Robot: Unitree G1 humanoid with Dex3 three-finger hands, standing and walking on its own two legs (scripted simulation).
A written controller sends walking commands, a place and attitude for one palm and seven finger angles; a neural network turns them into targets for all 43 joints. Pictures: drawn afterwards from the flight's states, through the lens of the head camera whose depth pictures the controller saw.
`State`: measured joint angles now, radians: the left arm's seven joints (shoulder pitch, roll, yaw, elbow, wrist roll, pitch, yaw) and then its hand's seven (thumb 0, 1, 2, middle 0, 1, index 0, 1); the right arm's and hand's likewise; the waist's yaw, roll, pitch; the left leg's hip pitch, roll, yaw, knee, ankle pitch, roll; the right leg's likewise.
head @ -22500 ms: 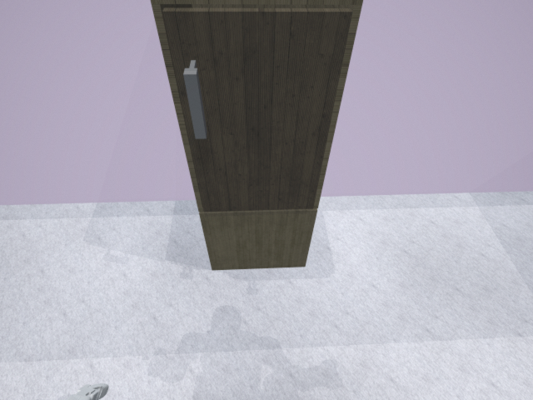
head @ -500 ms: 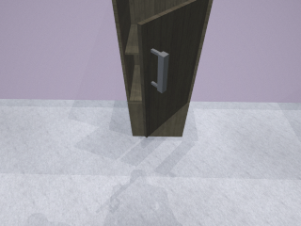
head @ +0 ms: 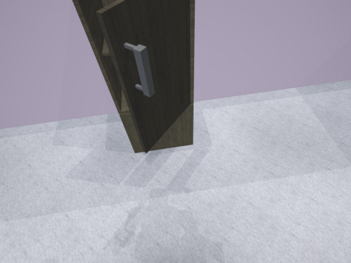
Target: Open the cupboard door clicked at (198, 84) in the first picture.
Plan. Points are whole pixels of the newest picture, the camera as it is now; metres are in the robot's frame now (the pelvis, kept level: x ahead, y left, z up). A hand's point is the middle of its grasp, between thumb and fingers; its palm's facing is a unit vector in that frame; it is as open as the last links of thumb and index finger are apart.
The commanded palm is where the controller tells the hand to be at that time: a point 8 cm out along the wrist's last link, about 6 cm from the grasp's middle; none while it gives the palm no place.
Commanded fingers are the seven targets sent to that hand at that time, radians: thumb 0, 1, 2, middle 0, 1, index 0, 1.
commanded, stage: walk to a spot facing it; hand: left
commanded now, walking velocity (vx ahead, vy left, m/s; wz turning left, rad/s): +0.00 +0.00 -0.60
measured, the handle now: (139, 70) +0.59 +0.15 +0.10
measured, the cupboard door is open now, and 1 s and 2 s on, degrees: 47 47 47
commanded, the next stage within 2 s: none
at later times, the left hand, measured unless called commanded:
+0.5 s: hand out of the picture +0.10 +0.22 -0.16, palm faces -0.19 -0.96 -0.23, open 7.4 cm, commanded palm none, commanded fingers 0.00 0.90 0.90 -0.20 -0.30 -0.20 -0.30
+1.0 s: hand (145, 226) +0.22 +0.11 -0.14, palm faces -0.59 -0.76 -0.28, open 7.4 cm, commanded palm none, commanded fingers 0.00 0.90 0.90 -0.20 -0.30 -0.20 -0.30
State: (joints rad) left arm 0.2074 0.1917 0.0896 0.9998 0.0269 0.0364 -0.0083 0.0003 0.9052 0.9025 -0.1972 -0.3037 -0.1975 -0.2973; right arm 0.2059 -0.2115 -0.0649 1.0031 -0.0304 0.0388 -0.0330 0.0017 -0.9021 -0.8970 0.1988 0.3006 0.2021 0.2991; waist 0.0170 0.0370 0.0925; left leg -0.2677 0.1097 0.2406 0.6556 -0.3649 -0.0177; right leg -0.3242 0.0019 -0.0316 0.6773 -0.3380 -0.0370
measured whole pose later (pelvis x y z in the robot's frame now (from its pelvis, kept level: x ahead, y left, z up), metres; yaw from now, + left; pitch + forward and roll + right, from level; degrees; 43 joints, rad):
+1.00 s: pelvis +0.01 +0.02 +0.01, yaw -37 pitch +1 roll +1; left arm 0.12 0.22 0.06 0.89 0.02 0.03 0.00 0.00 0.90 0.90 -0.20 -0.30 -0.20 -0.30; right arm 0.23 -0.27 -0.06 0.93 -0.01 0.07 -0.02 0.01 -0.90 -0.90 0.20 0.30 0.20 0.30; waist -0.03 0.02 0.13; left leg -0.44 0.08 0.05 1.03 -0.49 -0.07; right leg -0.30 0.01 0.04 0.58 -0.29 -0.01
